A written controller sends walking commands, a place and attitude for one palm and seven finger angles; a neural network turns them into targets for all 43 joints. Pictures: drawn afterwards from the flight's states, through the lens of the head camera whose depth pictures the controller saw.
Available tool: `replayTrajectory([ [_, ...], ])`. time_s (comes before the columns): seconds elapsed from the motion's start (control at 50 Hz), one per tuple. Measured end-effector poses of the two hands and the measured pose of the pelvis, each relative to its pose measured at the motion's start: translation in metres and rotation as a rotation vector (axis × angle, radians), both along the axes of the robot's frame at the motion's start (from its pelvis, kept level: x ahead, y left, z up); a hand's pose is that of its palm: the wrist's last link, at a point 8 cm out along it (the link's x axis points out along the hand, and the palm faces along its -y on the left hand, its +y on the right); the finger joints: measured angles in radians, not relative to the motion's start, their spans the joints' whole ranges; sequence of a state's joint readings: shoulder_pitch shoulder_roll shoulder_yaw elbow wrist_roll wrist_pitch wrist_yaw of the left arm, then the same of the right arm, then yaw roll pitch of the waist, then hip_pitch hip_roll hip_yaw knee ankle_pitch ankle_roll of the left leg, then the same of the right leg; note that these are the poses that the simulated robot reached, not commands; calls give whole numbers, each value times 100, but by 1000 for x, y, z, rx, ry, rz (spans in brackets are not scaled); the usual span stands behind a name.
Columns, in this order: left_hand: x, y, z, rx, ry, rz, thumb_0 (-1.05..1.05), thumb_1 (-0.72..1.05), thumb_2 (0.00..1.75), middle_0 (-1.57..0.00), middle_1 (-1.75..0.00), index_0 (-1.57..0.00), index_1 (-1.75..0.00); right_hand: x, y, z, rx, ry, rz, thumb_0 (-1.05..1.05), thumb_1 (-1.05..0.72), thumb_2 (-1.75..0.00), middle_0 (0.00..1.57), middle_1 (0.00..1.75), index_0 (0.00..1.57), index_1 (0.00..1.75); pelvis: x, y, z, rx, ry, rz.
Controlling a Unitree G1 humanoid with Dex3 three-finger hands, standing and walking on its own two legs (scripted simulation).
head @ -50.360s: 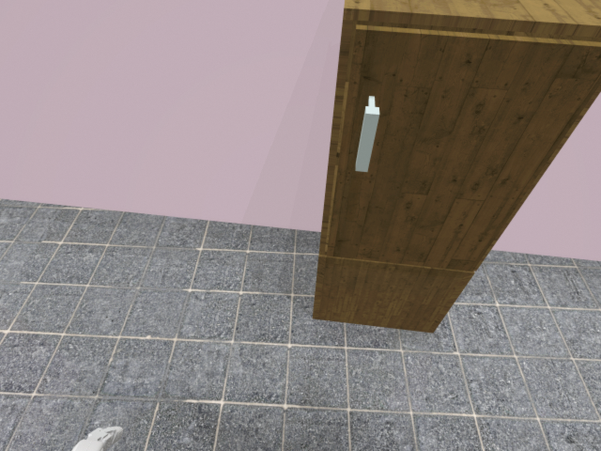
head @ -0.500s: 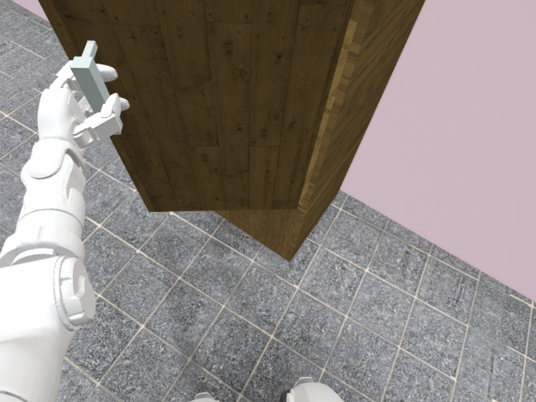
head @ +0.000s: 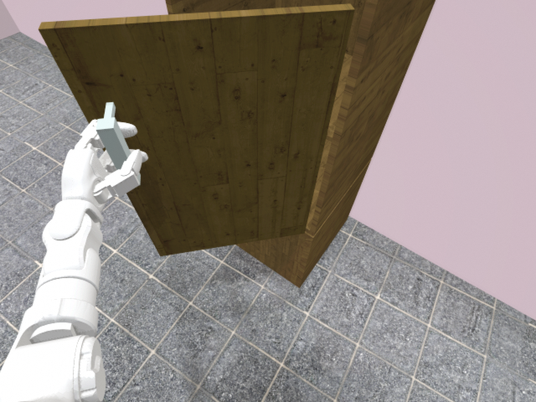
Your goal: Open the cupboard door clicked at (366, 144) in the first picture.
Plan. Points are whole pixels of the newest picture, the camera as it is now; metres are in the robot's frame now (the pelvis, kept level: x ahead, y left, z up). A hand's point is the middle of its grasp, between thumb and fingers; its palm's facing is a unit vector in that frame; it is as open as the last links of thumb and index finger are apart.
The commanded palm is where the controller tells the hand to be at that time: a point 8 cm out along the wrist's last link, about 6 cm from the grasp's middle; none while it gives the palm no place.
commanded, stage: pull the door open along its arc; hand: left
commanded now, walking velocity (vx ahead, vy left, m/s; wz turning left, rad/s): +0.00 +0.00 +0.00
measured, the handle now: (121, 145) +0.49 +0.22 +0.10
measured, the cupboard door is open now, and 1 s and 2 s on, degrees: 47 79 78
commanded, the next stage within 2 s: open thumb and fingers to let go in 0.52 s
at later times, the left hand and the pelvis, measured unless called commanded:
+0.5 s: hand (194, 265) +0.28 +0.08 +0.11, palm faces +0.39 -0.92 +0.05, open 6.5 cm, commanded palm +0.22 +0.14 +0.10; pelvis +0.00 -0.03 +0.01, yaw +3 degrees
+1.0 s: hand (201, 260) +0.28 +0.08 +0.11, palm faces +0.42 -0.91 +0.01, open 9.7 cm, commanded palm +0.24 +0.12 +0.10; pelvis -0.02 -0.04 +0.01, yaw +5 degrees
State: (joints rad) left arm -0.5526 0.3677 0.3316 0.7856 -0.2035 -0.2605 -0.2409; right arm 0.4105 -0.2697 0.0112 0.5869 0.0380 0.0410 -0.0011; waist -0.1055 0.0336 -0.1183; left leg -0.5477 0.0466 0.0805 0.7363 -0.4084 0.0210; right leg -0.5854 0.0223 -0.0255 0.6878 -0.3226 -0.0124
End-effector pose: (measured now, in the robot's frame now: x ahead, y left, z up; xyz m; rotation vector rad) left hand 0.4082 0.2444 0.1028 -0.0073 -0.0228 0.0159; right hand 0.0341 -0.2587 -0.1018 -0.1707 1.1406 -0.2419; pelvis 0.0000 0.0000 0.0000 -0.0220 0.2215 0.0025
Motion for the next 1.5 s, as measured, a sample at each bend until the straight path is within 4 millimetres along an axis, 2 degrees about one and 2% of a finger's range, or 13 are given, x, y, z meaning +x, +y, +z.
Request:
replayTrajectory([
  [0.1, -45, -16, -1, -24, -18, 5, 1, 69, 72, -32, -133, -29, -129, 43, 5, 9, 26, -141, 41, 1, -91, -89, 20, 30, 20, 30, 3, 0, 4, 4, -39, -3],
  [0.26, -121, -65, 0, -67, -8, 171, 2, 65, 71, -32, -132, -32, -128, 120, 27, 28, 88, -353, 173, 1, -91, -89, 20, 30, 20, 30, -2, -6, 8, 19, -111, 15],
  [0.34, -147, -88, 3, -67, 21, 239, 2, 64, 70, -33, -129, -33, -129, 146, 37, 40, 106, -417, 221, 1, -91, -89, 20, 30, 20, 30, -4, -15, 10, 27, -147, 23],
  [0.42, -164, -107, 5, -64, 49, 307, 3, 63, 71, -33, -126, -34, -130, 159, 41, 48, 113, -445, 250, 1, -91, -89, 20, 30, 20, 30, -4, -24, 12, 29, -181, 34],
  [0.54, -175, -124, 8, -41, 67, 410, 3, 63, 74, -32, -123, -33, -130, 159, 34, 45, 104, -413, 275, 1, -91, -89, 20, 30, 20, 30, -4, -36, 13, 30, -210, 55],
  [0.72, -175, -135, 8, 16, 45, 476, 2, 67, 79, -32, -128, -32, -131, 134, 9, 19, 65, -289, 281, 1, -91, -89, 20, 30, 20, 30, -10, -46, 11, 40, -216, 88],
  [0.8, -171, -132, 6, 23, 45, 455, 2, 61, 77, -34, -130, -33, -131, 123, 3, 12, 50, -250, 269, 1, -91, -89, 20, 30, 20, 30, -13, -47, 11, 43, -213, 90],
  [0.88, -166, -129, 5, 11, 51, 426, 2, 46, 71, -35, -130, -34, -130, 116, 2, 13, 45, -247, 248, 1, -91, -89, 20, 30, 20, 30, -15, -47, 13, 43, -213, 85],
  [1.1, -168, -126, 6, -10, 44, 425, 1, -17, 44, -32, -124, -32, -123, 120, 19, 24, 53, -312, 254, 1, -91, -89, 20, 30, 20, 30, -20, -34, 14, 37, -224, 76],
  [1.18, -170, -124, 8, -14, 31, 422, 0, -34, 37, -31, -118, -30, -117, 123, 29, 28, 57, -332, 266, 1, -91, -89, 20, 30, 20, 30, -22, -28, 13, 34, -227, 76],
  [1.38, -172, -129, 9, -8, 26, 392, 0, -48, 30, -25, -82, -25, -82, 124, 53, 30, 74, -330, 291, 1, -91, -89, 20, 30, 20, 30, -28, -14, 12, 29, -232, 78],
  [1.5, -172, -125, 9, 1, 24, 388, -1, -49, 30, -34, -71, -34, -70, 119, 62, 27, 78, -298, 304, 1, -91, -89, 20, 30, 20, 30, -33, -10, 11, 27, -232, 82],
])
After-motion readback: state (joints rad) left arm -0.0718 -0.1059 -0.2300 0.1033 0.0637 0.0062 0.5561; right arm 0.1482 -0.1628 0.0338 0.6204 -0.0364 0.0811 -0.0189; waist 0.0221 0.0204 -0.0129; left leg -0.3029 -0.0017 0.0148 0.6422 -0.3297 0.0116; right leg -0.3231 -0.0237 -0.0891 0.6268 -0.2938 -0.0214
